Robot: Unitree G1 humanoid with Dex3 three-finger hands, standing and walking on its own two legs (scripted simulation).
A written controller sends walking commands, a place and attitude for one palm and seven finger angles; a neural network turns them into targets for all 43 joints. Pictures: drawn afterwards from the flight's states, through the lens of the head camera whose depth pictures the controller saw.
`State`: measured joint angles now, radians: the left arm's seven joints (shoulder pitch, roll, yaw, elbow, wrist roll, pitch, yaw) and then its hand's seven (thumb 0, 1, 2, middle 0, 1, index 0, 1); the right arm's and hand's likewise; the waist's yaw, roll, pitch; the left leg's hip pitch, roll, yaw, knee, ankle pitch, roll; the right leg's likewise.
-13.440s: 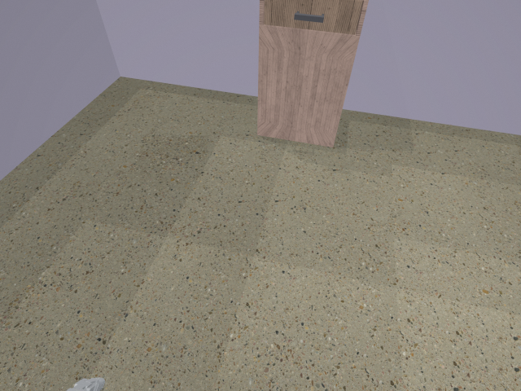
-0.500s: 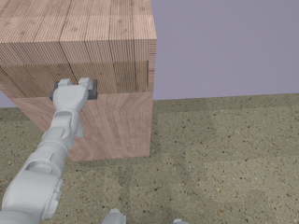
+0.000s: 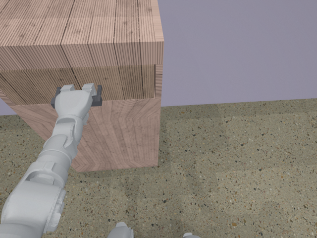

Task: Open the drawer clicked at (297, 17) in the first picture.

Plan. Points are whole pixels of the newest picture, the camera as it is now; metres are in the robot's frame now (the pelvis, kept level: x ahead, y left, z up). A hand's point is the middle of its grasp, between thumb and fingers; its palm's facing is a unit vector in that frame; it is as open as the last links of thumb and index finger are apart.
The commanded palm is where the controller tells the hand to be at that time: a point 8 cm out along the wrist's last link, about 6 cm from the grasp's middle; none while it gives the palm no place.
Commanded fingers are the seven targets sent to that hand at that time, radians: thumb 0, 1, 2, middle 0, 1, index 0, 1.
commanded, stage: close the thumb around the handle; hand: left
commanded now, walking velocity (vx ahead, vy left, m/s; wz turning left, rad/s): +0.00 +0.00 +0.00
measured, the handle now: (78, 95) +0.51 +0.22 +0.03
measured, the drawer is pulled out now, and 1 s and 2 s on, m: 0.00 0.06 0.17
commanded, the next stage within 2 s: pull the drawer open in 0.20 s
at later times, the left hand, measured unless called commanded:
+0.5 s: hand (81, 115) +0.45 +0.21 +0.01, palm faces -0.04 -0.05 -1.00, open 5.5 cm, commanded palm +0.41 +0.21 +0.06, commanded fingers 0.00 0.90 0.90 -0.40 -1.35 -0.40 -1.35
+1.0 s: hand (78, 134) +0.39 +0.20 +0.01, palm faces -0.03 -0.07 -1.00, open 5.5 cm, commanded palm +0.35 +0.21 +0.06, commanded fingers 0.00 0.90 0.90 -0.40 -1.35 -0.40 -1.35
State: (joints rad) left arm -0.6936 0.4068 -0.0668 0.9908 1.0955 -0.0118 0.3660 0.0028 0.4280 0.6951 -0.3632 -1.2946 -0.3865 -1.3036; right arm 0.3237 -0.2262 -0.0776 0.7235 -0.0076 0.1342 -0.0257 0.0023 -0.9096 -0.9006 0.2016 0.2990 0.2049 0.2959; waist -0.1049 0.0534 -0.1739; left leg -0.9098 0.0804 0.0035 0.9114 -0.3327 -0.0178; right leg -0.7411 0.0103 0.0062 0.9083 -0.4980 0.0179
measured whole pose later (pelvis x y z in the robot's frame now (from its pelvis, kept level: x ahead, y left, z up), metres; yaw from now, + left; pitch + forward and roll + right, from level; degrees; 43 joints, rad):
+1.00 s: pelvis +0.02 +0.00 +0.01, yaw +0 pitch +15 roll -1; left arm -0.30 0.34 -0.11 0.60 1.07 0.03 0.37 0.01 0.73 0.80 -0.30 -1.35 -0.41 -1.35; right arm 0.23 -0.22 -0.07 0.65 0.00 0.16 -0.01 0.00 -0.91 -0.90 0.20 0.30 0.20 0.30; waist -0.05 0.05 -0.17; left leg -0.74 0.07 0.03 0.84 -0.35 -0.02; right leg -0.58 0.00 0.03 0.83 -0.50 0.02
